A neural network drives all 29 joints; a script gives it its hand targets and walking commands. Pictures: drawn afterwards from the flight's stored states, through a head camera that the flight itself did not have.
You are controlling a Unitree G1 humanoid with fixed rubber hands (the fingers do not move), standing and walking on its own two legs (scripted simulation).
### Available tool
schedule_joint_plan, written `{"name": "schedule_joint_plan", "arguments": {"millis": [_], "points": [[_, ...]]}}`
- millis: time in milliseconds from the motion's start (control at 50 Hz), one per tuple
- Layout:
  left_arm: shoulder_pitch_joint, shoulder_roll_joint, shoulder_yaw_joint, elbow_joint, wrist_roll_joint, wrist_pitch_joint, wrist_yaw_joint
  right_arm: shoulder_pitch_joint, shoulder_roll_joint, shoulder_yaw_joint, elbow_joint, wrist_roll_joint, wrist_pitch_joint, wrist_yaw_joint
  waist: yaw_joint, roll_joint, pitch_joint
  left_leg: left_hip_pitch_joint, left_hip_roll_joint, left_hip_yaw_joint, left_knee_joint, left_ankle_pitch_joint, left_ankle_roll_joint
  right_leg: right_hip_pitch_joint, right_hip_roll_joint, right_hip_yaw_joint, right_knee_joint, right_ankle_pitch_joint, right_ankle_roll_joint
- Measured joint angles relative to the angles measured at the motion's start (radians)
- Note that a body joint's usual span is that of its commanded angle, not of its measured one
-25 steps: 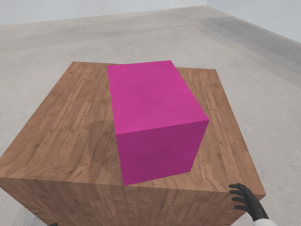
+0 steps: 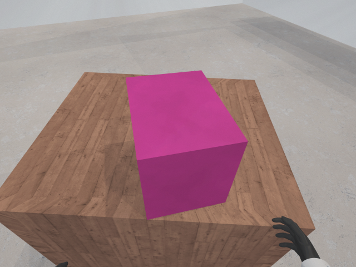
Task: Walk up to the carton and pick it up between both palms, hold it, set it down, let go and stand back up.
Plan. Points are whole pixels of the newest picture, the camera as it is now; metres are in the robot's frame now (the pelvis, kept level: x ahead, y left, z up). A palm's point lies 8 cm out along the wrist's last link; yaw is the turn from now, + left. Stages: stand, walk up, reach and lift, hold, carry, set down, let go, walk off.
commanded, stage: stand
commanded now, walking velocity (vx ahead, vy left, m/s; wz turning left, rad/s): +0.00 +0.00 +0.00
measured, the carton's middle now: (175, 140) +0.46 +0.03 +0.03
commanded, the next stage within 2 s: none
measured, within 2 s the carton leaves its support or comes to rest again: neither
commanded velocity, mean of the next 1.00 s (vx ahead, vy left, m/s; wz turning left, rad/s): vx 0.00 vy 0.00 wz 0.00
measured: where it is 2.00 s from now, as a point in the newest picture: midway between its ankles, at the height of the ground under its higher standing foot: outside the picture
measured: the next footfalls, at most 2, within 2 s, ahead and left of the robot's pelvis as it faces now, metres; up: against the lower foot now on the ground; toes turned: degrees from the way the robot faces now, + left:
none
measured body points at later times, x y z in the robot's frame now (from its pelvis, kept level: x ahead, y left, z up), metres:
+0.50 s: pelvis +0.00 -0.01 +0.00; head -0.01 -0.01 +0.45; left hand +0.10 +0.29 -0.11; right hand +0.21 -0.27 -0.04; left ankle +0.01 +0.10 -0.74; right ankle +0.02 -0.17 -0.74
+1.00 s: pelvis +0.00 +0.00 +0.00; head +0.00 -0.01 +0.45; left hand +0.10 +0.30 -0.11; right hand +0.21 -0.27 -0.04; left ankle +0.01 +0.10 -0.74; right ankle +0.02 -0.17 -0.74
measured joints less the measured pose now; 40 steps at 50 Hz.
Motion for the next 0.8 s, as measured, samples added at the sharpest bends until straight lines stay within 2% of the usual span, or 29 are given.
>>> {"name": "schedule_joint_plan", "arguments": {"millis": [800], "points": [[-0.007,0.001,0.010,0.044,-0.008,0.002,0.002,-0.001,0.006,0.013,-0.008,0.002,-0.015,-0.007,-0.003,0.011,0.007,0.016,0.009,0.009,-0.027,0.011,-0.007,0.006,0.009,0.009,-0.017,0.010,-0.005]]}}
